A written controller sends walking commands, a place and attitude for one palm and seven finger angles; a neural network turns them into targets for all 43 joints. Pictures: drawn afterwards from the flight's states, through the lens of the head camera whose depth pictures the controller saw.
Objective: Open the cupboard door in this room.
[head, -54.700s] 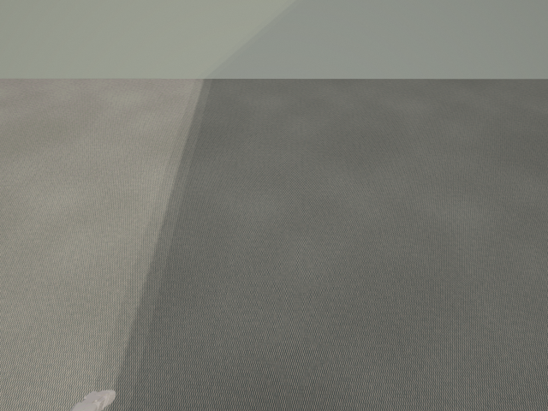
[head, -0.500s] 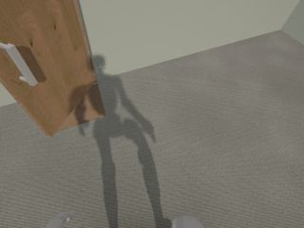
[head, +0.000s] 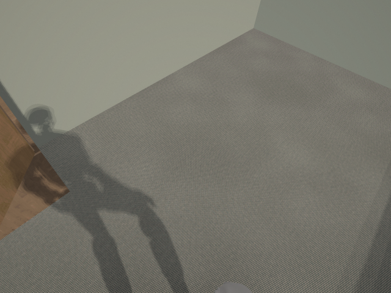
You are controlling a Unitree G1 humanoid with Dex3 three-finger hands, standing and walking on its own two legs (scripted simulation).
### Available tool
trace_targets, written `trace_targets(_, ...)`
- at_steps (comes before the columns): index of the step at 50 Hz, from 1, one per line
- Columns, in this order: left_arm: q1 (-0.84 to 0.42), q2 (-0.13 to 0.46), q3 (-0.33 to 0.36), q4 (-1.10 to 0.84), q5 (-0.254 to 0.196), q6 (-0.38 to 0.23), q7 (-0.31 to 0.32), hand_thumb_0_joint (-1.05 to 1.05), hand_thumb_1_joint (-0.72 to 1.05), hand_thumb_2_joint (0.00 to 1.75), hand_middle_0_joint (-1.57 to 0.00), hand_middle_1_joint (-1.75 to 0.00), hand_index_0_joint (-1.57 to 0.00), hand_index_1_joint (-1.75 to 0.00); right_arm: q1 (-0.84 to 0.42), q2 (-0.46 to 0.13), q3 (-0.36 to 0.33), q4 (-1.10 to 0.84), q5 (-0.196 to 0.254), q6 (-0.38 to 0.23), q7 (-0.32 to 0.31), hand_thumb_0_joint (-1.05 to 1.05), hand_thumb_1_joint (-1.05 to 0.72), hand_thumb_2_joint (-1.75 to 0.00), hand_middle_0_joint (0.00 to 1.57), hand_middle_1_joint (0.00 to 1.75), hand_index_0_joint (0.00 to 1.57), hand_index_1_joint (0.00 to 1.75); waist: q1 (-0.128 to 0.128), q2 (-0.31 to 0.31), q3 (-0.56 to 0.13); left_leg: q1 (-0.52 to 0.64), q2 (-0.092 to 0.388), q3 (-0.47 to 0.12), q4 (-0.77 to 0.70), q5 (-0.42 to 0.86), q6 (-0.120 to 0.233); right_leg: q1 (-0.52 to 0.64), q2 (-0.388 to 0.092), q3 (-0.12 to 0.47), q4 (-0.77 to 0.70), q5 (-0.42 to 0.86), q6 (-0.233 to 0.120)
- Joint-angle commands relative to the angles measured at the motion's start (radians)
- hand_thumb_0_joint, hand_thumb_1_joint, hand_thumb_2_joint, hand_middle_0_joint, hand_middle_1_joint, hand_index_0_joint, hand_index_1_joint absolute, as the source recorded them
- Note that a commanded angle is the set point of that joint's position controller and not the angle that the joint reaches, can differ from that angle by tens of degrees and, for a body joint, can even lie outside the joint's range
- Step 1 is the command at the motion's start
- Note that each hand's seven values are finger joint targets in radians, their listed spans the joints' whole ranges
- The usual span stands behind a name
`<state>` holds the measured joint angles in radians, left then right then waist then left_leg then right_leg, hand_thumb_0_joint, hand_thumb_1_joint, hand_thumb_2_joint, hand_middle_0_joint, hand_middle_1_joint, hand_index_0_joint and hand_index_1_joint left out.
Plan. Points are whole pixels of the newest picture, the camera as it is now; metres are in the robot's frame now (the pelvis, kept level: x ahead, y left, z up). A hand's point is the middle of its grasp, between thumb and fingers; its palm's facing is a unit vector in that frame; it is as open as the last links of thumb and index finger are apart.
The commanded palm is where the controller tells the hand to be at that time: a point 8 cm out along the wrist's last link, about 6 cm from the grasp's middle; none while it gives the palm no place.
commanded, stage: walk to a spot facing it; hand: left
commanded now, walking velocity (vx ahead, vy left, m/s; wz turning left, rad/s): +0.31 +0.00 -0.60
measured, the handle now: out of the picture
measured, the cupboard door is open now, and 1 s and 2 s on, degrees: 44 44 44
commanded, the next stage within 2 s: turn to face it in 1.22 s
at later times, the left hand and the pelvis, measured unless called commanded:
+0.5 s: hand (162, 232) +0.28 +0.09 -0.16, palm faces -0.27 -0.94 -0.20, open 7.2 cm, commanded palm none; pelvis +0.16 -0.08 +0.00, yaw -15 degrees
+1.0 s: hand (200, 153) +0.55 -0.01 -0.16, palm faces -0.44 -0.88 -0.18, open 7.4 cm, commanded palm none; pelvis +0.38 -0.14 +0.00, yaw -25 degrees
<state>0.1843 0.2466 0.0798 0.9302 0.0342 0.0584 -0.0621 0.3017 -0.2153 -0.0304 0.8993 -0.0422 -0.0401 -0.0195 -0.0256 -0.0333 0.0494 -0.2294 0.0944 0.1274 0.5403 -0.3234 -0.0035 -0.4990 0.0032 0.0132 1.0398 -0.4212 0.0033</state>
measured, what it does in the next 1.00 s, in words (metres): walks ahead, turning right: right foot, then left foot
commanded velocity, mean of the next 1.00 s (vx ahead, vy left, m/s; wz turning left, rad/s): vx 0.36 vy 0.00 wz -0.34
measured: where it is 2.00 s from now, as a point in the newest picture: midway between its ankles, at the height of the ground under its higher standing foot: (242, 209)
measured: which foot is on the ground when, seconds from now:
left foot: down 0.00-0.26, up 0.28-0.64, down 0.66-1.00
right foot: up 0.00-0.26, down 0.28-0.66, up 0.68-1.00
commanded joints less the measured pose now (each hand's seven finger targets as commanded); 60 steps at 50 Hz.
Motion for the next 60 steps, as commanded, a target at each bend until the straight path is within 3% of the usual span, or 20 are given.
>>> trace_targets(1,-0.165,0.025,0.006,-0.141,-0.003,-0.049,-0.021,0.00,0.90,0.90,-0.20,-0.30,-0.20,-0.30,0.100,-0.161,-0.033,-0.007,0.003,-0.030,-0.013,0.00,-0.90,-0.90,0.20,0.30,0.20,0.30,-0.019,0.203,0.034,0.173,0.225,-0.142,-0.330,0.148,0.073,-0.236,-0.081,-0.045,0.057,0.138,0.026)
trace_targets(9,-0.248,0.023,-0.009,-0.148,-0.009,-0.052,-0.020,0.00,0.90,0.90,-0.20,-0.30,-0.20,-0.30,0.183,-0.176,-0.038,0.041,-0.004,-0.021,-0.002,0.00,-0.90,-0.90,0.20,0.30,0.20,0.30,-0.039,0.215,0.012,0.176,0.265,0.049,-0.246,0.340,0.066,0.021,-0.039,-0.162,-0.340,0.109,-0.010)
trace_targets(11,-0.122,0.057,0.004,-0.111,-0.007,-0.057,-0.013,0.00,0.90,0.90,-0.20,-0.30,-0.20,-0.30,0.147,-0.181,-0.036,0.035,0.002,-0.017,0.002,0.00,-0.90,-0.90,0.20,0.30,0.20,0.30,0.034,0.175,-0.031,0.097,0.246,0.102,-0.067,0.470,0.044,0.250,0.009,-0.189,-0.428,0.124,-0.046)
trace_targets(12,0.065,0.103,0.021,-0.050,-0.005,-0.068,-0.004,0.00,0.90,0.90,-0.20,-0.30,-0.20,-0.30,0.099,-0.176,-0.034,0.022,0.012,-0.019,0.006,0.00,-0.90,-0.90,0.20,0.30,0.20,0.30,0.130,0.090,-0.102,-0.037,0.197,0.149,0.163,0.502,0.008,0.529,0.008,-0.147,-0.487,0.142,-0.083)
trace_targets(13,0.253,0.239,0.058,-0.002,0.001,-0.083,0.015,0.00,0.90,0.90,-0.20,-0.30,-0.20,-0.30,0.051,-0.107,-0.020,-0.024,0.037,-0.023,0.018,0.00,-0.90,-0.90,0.20,0.30,0.20,0.30,0.212,-0.210,-0.214,-0.353,0.069,0.190,0.515,0.097,-0.040,0.805,-0.261,0.260,-0.609,0.012,-0.182)
trace_targets(14,0.308,0.305,0.072,0.019,-0.027,-0.081,0.031,0.00,0.90,0.90,-0.20,-0.30,-0.20,-0.30,-0.025,-0.098,-0.018,-0.072,0.044,-0.022,0.015,0.00,-0.90,-0.90,0.20,0.30,0.20,0.30,0.211,-0.285,-0.216,-0.519,-0.008,0.033,0.764,-0.305,-0.048,0.771,-0.431,0.597,-0.782,0.094,-0.248)
trace_targets(16,0.146,0.245,0.056,-0.016,-0.033,-0.077,0.051,0.00,0.90,0.90,-0.20,-0.30,-0.20,-0.30,-0.065,-0.101,-0.034,-0.065,0.037,-0.015,0.018,0.00,-0.90,-0.90,0.20,0.30,0.20,0.30,0.131,-0.107,-0.029,-0.574,0.091,-0.101,0.800,-0.155,-0.044,0.524,-0.415,0.515,-0.833,-0.061,-0.280)
trace_targets(20,-0.033,0.130,0.019,-0.058,-0.011,-0.099,0.057,0.00,0.90,0.90,-0.20,-0.30,-0.20,-0.30,0.025,-0.067,-0.038,0.015,0.015,0.025,0.024,0.00,-0.90,-0.90,0.20,0.30,0.20,0.30,-0.013,-0.135,-0.017,-0.274,0.081,-0.082,0.551,0.013,-0.067,0.187,-0.231,0.171,-0.858,0.084,-0.175)
trace_targets(28,0.083,0.133,0.025,0.017,-0.014,-0.120,0.047,0.00,0.90,0.90,-0.20,-0.30,-0.20,-0.30,-0.134,-0.042,-0.038,-0.039,0.018,-0.006,0.041,0.00,-0.90,-0.90,0.20,0.30,0.20,0.30,0.039,-0.056,-0.019,-0.194,-0.002,-0.052,0.111,0.098,-0.054,0.313,-0.223,0.201,-0.811,0.137,-0.186)
trace_targets(31,0.075,0.107,0.020,0.025,-0.021,-0.118,0.048,0.00,0.90,0.90,-0.20,-0.30,-0.20,-0.30,-0.022,-0.091,-0.046,0.006,0.014,-0.029,0.026,0.00,-0.90,-0.90,0.20,0.30,0.20,0.30,-0.024,0.015,-0.050,0.093,-0.020,-0.051,-0.087,0.133,-0.032,0.217,-0.152,0.143,-0.620,0.229,-0.132)
trace_targets(33,0.106,0.012,-0.005,0.000,-0.031,-0.123,0.035,0.00,0.90,0.90,-0.20,-0.30,-0.20,-0.30,0.225,-0.266,-0.084,0.065,-0.012,-0.036,0.008,0.00,-0.90,-0.90,0.20,0.30,0.20,0.30,-0.107,0.387,-0.201,0.451,0.378,-0.563,-0.263,-0.042,0.148,-0.128,0.043,-0.075,-0.045,-0.109,-0.033)
trace_targets(34,0.033,0.042,-0.004,-0.020,-0.020,-0.127,0.038,0.00,0.90,0.90,-0.20,-0.30,-0.20,-0.30,0.241,-0.250,-0.079,0.065,-0.008,-0.021,0.004,0.00,-0.90,-0.90,0.20,0.30,0.20,0.30,-0.121,0.260,-0.148,0.402,0.428,-0.640,-0.299,-0.056,0.211,-0.200,0.002,0.007,0.130,-0.136,-0.042)
trace_targets(37,-0.043,0.028,0.003,-0.009,-0.008,-0.120,0.027,0.00,0.90,0.90,-0.20,-0.30,-0.20,-0.30,0.114,-0.124,-0.042,0.051,-0.003,-0.038,0.001,0.00,-0.90,-0.90,0.20,0.30,0.20,0.30,-0.051,0.161,0.035,0.150,0.317,-0.398,-0.329,0.143,0.147,-0.224,-0.099,0.030,0.212,0.068,-0.024)
trace_targets(41,-0.012,-0.014,-0.013,-0.001,-0.011,-0.091,0.012,0.00,0.90,0.90,-0.20,-0.30,-0.20,-0.30,0.096,-0.116,-0.036,0.078,0.008,-0.050,-0.003,0.00,-0.90,-0.90,0.20,0.30,0.20,0.30,-0.002,0.200,-0.039,0.180,0.217,-0.091,-0.303,0.406,0.096,-0.112,-0.104,-0.035,-0.038,0.138,-0.005)
trace_targets(47,-0.095,-0.013,-0.009,-0.020,-0.007,-0.082,0.004,0.00,0.90,0.90,-0.20,-0.30,-0.20,-0.30,0.111,-0.126,-0.043,0.106,0.003,-0.029,0.009,0.00,-0.90,-0.90,0.20,0.30,0.20,0.30,-0.006,0.151,0.021,0.081,0.223,-0.021,-0.314,0.191,0.093,0.086,-0.067,-0.134,-0.359,0.209,-0.013)
trace_targets(50,0.076,0.050,0.011,0.036,-0.004,-0.089,0.013,0.00,0.90,0.90,-0.20,-0.30,-0.20,-0.30,0.082,-0.123,-0.035,0.114,0.009,-0.020,0.013,0.00,-0.90,-0.90,0.20,0.30,0.20,0.30,0.096,0.049,-0.020,-0.033,0.162,0.045,-0.055,0.265,0.046,0.403,-0.020,-0.138,-0.480,0.199,-0.053)
trace_targets(51,0.248,0.126,0.034,0.086,0.003,-0.102,0.025,0.00,0.90,0.90,-0.20,-0.30,-0.20,-0.30,0.057,-0.093,-0.026,0.098,0.022,-0.023,0.020,0.00,-0.90,-0.90,0.20,0.30,0.20,0.30,0.175,-0.101,-0.103,-0.205,0.075,0.129,0.234,0.213,0.004,0.640,-0.149,0.059,-0.549,0.050,-0.120)
trace_targets(52,0.378,0.239,0.063,0.118,-0.006,-0.105,0.041,0.00,0.90,0.90,-0.20,-0.30,-0.20,-0.30,0.037,-0.036,-0.017,0.056,0.039,-0.027,0.024,0.00,-0.90,-0.90,0.20,0.30,0.20,0.30,0.212,-0.361,-0.179,-0.424,-0.055,0.108,0.569,-0.280,-0.028,0.762,-0.419,0.508,-0.758,-0.045,-0.238)
trace_targets(54,0.241,0.202,0.049,0.094,-0.033,-0.097,0.056,0.00,0.90,0.90,-0.20,-0.30,-0.20,-0.30,-0.042,-0.071,-0.033,0.047,0.031,-0.026,0.027,0.00,-0.90,-0.90,0.20,0.30,0.20,0.30,0.146,-0.155,-0.038,-0.535,0.052,-0.077,0.731,-0.175,-0.014,0.590,-0.420,0.495,-0.859,-0.159,-0.270)
trace_targets(60,0.062,0.078,0.005,0.060,-0.012,-0.127,0.065,0.00,0.90,0.90,-0.20,-0.30,-0.20,-0.30,0.026,0.011,-0.025,0.109,0.019,0.011,0.033,0.00,-0.90,-0.90,0.20,0.30,0.20,0.30,-0.002,-0.048,0.004,-0.219,0.069,-0.056,0.357,-0.005,-0.047,0.224,-0.279,0.106,-0.861,0.246,-0.188)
